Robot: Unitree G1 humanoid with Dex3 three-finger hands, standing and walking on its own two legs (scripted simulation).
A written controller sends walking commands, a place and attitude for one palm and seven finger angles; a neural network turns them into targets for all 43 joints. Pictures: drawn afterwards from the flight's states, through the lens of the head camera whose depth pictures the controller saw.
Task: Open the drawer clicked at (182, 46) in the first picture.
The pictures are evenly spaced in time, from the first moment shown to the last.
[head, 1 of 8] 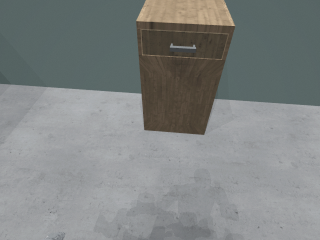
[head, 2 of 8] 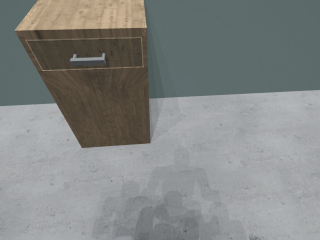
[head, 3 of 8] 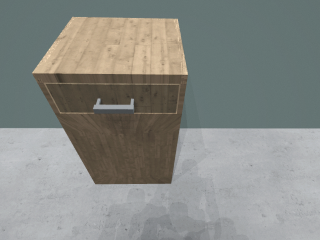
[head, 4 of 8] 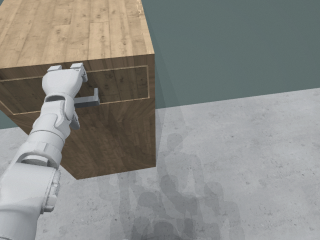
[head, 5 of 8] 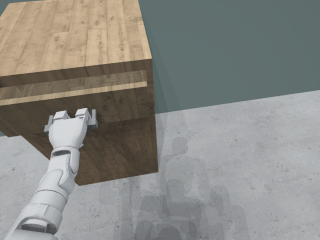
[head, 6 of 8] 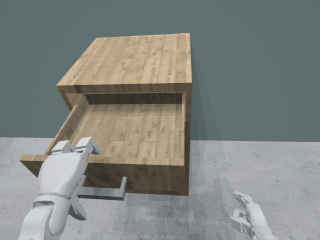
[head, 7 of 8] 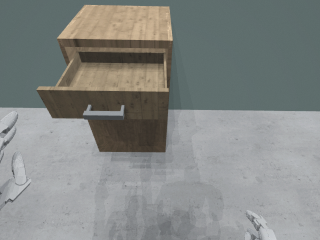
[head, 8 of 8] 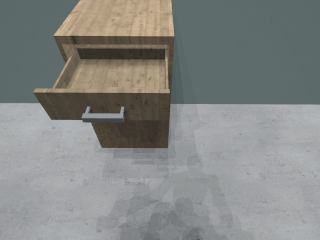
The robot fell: no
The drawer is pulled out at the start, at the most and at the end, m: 0.00 0.30 0.30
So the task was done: yes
